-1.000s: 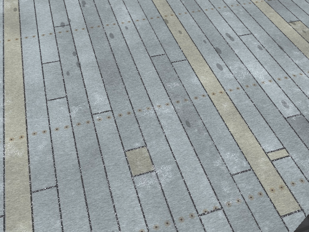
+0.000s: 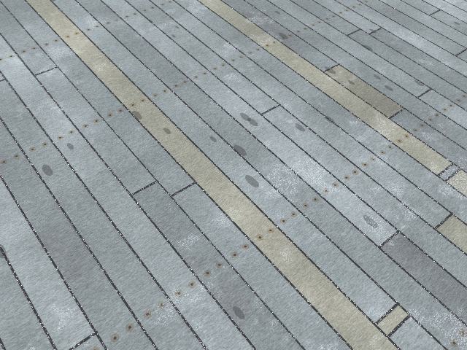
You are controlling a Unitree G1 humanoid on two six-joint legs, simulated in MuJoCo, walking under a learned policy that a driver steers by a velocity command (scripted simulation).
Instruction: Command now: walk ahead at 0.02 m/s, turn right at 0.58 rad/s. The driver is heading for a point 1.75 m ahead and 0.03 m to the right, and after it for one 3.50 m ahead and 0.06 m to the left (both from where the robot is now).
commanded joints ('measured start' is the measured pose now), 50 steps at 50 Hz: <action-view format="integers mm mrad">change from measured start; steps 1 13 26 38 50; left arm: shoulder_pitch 48 48 -54 -23 364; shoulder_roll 62 11 8 -19 125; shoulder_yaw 25 11 -14 -12 52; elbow -50 -62 -19 75 201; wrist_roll -6 7 32 24 4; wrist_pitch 16 4 -40 -28 -138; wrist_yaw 7 -31 -8 2 -33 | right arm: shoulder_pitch -62 -14 -22 49 -102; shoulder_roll -129 -174 -77 -99 -71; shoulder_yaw -35 -57 -29 -22 -11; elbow -78 -3 45 139 39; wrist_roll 8 52 24 18 56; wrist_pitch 0 23 22 -12 -70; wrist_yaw -11 3 7 14 21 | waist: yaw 22 15 17 1 146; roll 166 209 -108 92 -243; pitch -54 -100 -76 -3 54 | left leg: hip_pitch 143 130 -5 80 -430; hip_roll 219 244 48 43 -38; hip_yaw -152 -46 15 -13 34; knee -168 -49 200 -97 402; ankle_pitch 348 265 -210 -244 -270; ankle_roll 185 155 -88 22 16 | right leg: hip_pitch -91 364 390 320 717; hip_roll -70 -71 -301 -103 -442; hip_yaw -39 -161 101 -52 556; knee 135 -718 -748 -652 -935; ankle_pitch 68 292 553 28 -76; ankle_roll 45 -72 -272 -98 -348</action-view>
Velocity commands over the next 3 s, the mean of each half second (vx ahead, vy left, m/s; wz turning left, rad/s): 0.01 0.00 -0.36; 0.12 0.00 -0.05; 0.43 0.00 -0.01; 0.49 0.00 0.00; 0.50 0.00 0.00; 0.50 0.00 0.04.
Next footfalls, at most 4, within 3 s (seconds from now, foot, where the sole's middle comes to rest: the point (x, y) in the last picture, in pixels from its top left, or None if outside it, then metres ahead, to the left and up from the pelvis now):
0.28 right None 0.02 -0.14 -0.77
0.60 left None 0.05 0.11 -0.77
1.40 left None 0.41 0.06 -0.77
1.96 right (303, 288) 0.67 -0.22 -0.77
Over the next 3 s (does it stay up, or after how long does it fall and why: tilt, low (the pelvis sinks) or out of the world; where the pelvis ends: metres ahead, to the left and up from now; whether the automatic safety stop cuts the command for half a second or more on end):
stays up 1.09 -0.16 0.00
